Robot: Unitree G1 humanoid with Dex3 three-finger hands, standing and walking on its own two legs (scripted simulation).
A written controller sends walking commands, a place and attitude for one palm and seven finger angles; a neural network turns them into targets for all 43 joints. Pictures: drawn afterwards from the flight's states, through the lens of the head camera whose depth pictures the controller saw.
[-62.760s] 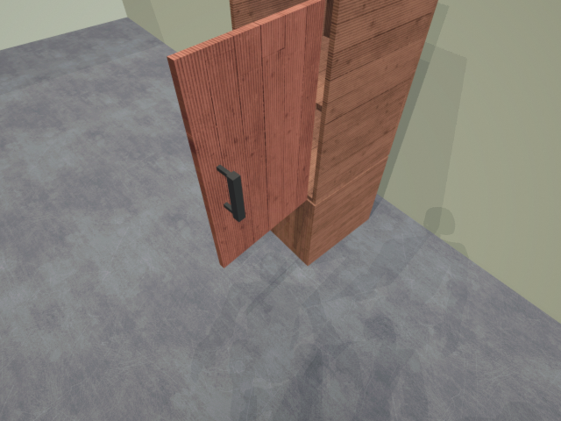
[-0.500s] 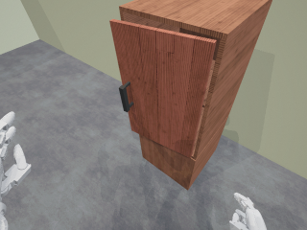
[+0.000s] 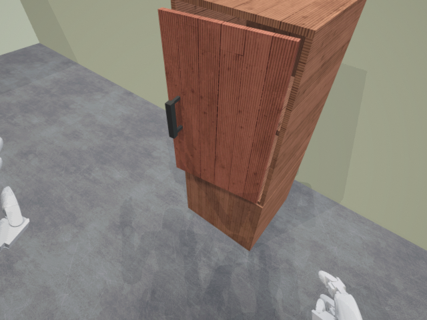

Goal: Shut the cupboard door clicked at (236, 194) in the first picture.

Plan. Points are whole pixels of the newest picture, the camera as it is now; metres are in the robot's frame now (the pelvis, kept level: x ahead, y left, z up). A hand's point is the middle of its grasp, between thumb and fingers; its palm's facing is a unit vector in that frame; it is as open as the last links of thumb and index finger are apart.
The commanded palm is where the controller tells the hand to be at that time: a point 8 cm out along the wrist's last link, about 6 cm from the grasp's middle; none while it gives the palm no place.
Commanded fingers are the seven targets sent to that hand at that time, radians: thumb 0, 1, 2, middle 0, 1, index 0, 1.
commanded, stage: step back with the hand held close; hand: left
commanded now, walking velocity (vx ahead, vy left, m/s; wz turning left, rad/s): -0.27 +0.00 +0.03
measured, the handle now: (175, 117) +0.70 +0.17 -0.04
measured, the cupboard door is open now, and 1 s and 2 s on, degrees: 8 8 8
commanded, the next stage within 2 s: stop stepping back and stand still in 0.84 s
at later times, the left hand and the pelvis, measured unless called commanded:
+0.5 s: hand out of the picture +0.11 +0.27 +0.18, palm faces +0.57 -0.67 -0.47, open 7.4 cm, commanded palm +0.05 +0.29 +0.20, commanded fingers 0.00 0.90 0.90 -0.20 -0.30 -0.20 -0.30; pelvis -0.07 -0.02 -0.01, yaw +5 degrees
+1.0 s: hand out of the picture -0.02 +0.28 +0.19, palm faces +0.60 -0.72 -0.36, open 7.4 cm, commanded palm -0.06 +0.29 +0.20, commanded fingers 0.00 0.90 0.90 -0.20 -0.30 -0.20 -0.30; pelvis -0.18 -0.01 +0.01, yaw +3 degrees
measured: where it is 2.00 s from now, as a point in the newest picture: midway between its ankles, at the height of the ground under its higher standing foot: outside the picture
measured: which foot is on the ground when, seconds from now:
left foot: down 0.00-0.86, up 0.88-1.00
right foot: down 0.00-0.64, up 0.66-0.84, down 0.86-1.00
